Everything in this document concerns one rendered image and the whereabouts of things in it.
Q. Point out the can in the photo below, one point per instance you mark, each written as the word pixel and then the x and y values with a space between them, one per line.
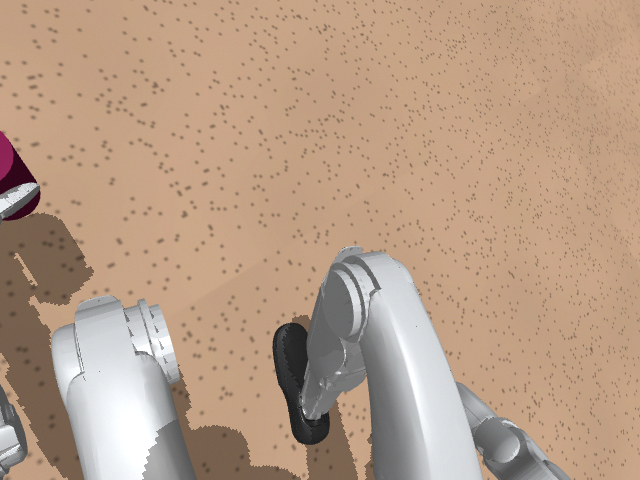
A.
pixel 13 172

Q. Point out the right robot foot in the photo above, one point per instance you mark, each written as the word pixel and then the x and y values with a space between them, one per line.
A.
pixel 290 359

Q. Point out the left robot hand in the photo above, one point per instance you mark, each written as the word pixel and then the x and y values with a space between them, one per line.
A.
pixel 15 198

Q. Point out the left robot arm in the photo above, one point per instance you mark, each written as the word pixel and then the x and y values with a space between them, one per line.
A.
pixel 13 444

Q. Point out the right robot arm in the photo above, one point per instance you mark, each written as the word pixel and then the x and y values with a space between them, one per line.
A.
pixel 510 453

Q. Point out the right robot hand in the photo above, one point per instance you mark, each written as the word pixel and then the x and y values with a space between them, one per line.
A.
pixel 476 410

